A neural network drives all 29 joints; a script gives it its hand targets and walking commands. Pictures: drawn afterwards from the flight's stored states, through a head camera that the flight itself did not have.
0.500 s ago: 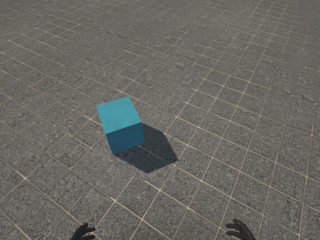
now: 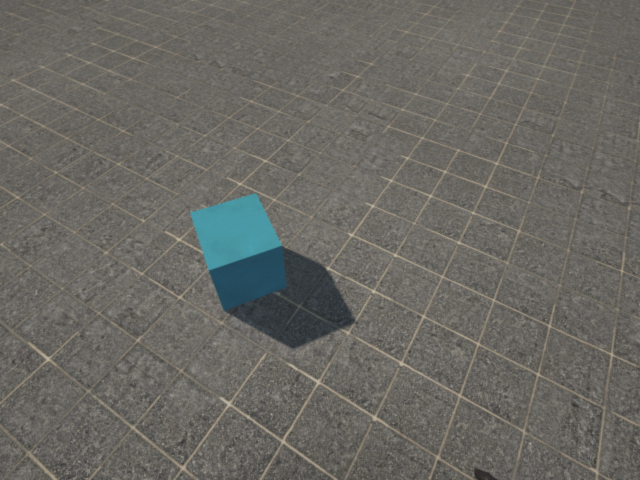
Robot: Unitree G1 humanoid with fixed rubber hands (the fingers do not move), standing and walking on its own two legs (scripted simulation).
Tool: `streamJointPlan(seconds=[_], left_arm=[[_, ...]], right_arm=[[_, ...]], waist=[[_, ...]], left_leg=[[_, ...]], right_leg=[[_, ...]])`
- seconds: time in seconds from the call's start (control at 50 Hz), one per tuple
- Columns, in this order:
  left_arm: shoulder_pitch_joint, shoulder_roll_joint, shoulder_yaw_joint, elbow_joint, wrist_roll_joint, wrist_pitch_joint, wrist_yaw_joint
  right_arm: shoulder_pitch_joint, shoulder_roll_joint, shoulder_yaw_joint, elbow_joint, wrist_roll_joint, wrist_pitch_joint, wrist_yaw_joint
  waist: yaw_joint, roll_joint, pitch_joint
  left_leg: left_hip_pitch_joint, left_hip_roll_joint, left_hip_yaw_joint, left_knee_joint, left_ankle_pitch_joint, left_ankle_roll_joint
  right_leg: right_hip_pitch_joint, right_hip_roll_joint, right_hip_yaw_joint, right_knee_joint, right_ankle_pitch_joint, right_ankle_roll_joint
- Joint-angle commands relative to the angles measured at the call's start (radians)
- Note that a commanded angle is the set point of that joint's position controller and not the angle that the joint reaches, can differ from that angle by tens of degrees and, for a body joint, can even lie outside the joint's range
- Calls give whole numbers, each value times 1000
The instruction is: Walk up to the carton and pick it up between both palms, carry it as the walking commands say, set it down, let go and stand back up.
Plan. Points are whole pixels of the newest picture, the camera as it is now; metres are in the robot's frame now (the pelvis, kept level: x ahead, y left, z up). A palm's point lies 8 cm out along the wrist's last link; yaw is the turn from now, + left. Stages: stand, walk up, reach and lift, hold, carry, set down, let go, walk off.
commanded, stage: stand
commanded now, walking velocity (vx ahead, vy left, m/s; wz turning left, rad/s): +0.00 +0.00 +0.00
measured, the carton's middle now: (240, 251) +0.93 +0.27 -0.64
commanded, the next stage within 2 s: walk up in 0.24 s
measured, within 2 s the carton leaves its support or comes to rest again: neither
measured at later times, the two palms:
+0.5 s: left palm out of the picture +0.00 +0.23 -0.13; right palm out of the picture +0.02 -0.22 -0.13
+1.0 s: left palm (117, 384) +0.27 +0.31 -0.11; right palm out of the picture +0.10 -0.17 -0.11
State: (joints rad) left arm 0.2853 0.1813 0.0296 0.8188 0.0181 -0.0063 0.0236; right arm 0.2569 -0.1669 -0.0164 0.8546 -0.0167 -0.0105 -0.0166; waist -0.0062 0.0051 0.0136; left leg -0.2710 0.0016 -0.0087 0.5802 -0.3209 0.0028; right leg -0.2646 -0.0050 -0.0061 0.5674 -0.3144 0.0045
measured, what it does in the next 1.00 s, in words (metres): walks ahead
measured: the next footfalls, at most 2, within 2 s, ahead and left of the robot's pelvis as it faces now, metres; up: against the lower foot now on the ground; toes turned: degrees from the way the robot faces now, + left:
right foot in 1.14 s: +0.44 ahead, -0.06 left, +0.00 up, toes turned +6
left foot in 1.60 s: +0.48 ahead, +0.22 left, +0.00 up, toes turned +23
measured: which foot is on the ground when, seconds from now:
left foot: down 0.00-1.00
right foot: down 0.00-0.64, up 0.66-1.00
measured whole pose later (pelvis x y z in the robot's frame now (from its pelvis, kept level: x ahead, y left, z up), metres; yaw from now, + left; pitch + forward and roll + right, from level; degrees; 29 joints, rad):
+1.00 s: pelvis +0.17 +0.05 +0.02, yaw +13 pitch +1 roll -1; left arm 0.05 0.23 0.06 0.95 0.03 -0.03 -0.06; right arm 0.51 -0.13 -0.03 1.09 -0.03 -0.10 0.00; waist -0.10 -0.02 0.04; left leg 0.03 0.03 0.03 0.23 -0.28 0.00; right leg -0.62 -0.11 -0.08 0.73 -0.03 0.05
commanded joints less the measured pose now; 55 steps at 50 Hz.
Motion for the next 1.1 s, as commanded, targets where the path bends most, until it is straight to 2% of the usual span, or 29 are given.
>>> streamJointPlan(seconds=[0.0,0.02,0.04,0.08,0.24,0.32,0.4,0.42,0.44,0.46,0.48,0.52,0.54,0.56,0.58,0.6,0.62,0.64,0.66,0.68,0.7,0.74,0.76,0.8,0.94,1.0,1.02,1.04,1.08], left_arm=[[21,61,17,-22,5,-9,-1],[14,50,17,-20,-1,-13,-2],[29,89,21,10,-7,-7,1],[56,49,13,34,-1,-1,8],[79,84,20,147,-3,-7,21],[63,59,22,180,-5,-8,27],[76,2,-7,230,-6,-16,18],[142,116,23,205,-6,-14,17],[139,211,66,183,4,-16,14],[187,221,87,207,4,-15,19],[181,156,71,212,12,-21,19],[122,125,55,214,15,-52,21],[83,122,51,227,14,-61,19],[41,152,56,234,20,-64,12],[-4,148,58,236,23,-64,5],[-19,156,62,244,26,-56,1],[-28,160,52,246,32,-47,-6],[-28,125,31,217,26,-53,-25],[-133,71,14,122,33,-65,-40],[-178,84,25,57,26,-74,-49],[-148,107,37,75,27,-78,-57],[-77,99,38,135,22,-68,-67],[-51,102,40,165,18,-52,-67],[-55,91,43,170,20,-31,-65],[-299,61,26,70,6,-35,-83],[-338,86,25,47,4,-42,-77],[-342,82,21,40,-2,-48,-81],[-346,80,17,34,-4,-55,-79],[-265,86,20,68,0,-66,-71]], right_arm=[[45,-81,-17,-9,-2,-8,-6],[29,-92,-18,-4,-4,-5,-15],[52,-106,-25,1,1,-8,-9],[63,-74,-18,33,1,-6,-9],[63,-83,-27,125,-2,-13,-14],[50,-43,-10,159,-1,-5,-28],[67,-56,-20,212,-1,1,-28],[68,-141,-36,179,-6,13,-23],[-69,-123,-46,95,10,21,14],[-204,-90,-41,27,7,10,28],[-288,-73,-36,-29,-9,7,41],[-99,-64,-36,17,-21,-23,65],[-11,-32,-35,44,-18,-30,75],[59,-19,-37,56,-11,-32,68],[99,-37,-43,63,-10,-27,62],[152,-47,-44,87,-10,-28,52],[253,-53,-50,139,-7,-29,42],[386,-146,-70,195,-16,-36,30],[407,-206,-62,172,-13,-54,26],[345,-232,-69,181,-11,-44,19],[262,-244,-69,145,-5,-47,19],[105,-185,-58,117,-6,-64,20],[110,-169,-52,123,-13,-81,18],[207,-120,-44,165,-10,-98,18],[265,-112,-44,192,-16,-104,8],[273,-144,-53,197,-9,-103,8],[251,-167,-61,194,-13,-105,9],[260,-170,-59,203,-12,-101,9],[265,-153,-52,230,-7,-86,11]], waist=[[-10,38,-11],[10,45,-29],[-15,-23,-13],[1,18,25],[4,-36,39],[4,29,21],[0,-44,60],[42,14,62],[93,-116,38],[128,-289,107],[120,-260,192],[24,-139,41],[-8,-120,47],[-45,-194,25],[-72,-196,56],[-114,-162,81],[-166,-17,45],[-212,252,48],[-205,372,79],[-166,359,88],[-115,219,96],[-32,52,97],[-20,69,126],[-27,59,118],[-72,123,127],[-90,144,105],[-86,140,81],[-83,177,129],[-46,154,94]], left_leg=[[15,57,-48,-100,210,35],[5,64,-52,-110,217,41],[7,61,-65,-122,197,41],[-12,68,-80,-141,167,41],[33,74,-74,-175,249,41],[71,75,-67,-176,261,35],[55,75,-70,-192,240,37],[-28,39,-10,-103,-6,-10],[-387,-14,5,24,-303,-30],[-463,-3,81,278,-113,-50],[-539,78,20,452,-71,-48],[-380,117,-26,360,-80,-18],[-222,81,35,317,-66,-9],[-89,53,74,207,-134,-11],[29,16,127,146,-158,-22],[145,-2,180,36,-93,-30],[313,-38,224,-21,-90,-27],[451,122,3,-161,-155,-11],[401,432,-509,-433,-513,75],[235,490,-728,-582,-756,179],[173,492,-702,-583,-724,198],[86,354,-380,-489,-271,151],[60,312,-279,-490,-131,126],[78,292,-212,-479,4,115],[263,265,-98,-445,290,126],[311,286,-88,-402,421,118],[271,295,-97,-381,365,108],[250,289,-66,-371,438,101],[177,252,2,-227,576,85]], right_leg=[[13,-48,51,-86,203,-31],[55,-52,44,-96,222,-29],[37,-59,55,-90,213,-36],[35,-53,57,-119,174,-31],[69,-75,63,-150,264,-30],[61,-69,62,-137,230,-31],[64,-70,54,-171,218,-29],[116,-184,188,-218,-11,-43],[285,-251,212,-330,-574,-105],[228,-359,357,-442,-637,-157],[120,-456,444,-475,-552,-173],[132,-396,283,-413,-383,-132],[14,-338,145,-417,-252,-91],[-33,-253,26,-389,-229,-74],[-117,-213,-30,-336,-245,-76],[-193,-185,-92,-246,-302,-72],[-294,-147,-141,-55,-300,-74],[-464,-99,-179,341,-226,-42],[-686,-70,-101,570,-245,-26],[-672,-109,1,645,-155,-36],[-630,-132,8,674,-80,-14],[-475,-177,-10,584,86,12],[-445,-176,-44,533,146,26],[-404,-161,-50,476,204,41],[-435,-111,-74,155,300,59],[-370,-98,-86,88,274,32],[-303,-115,-58,35,263,23],[-278,-82,-112,8,239,17],[-90,-25,-177,-58,203,0]])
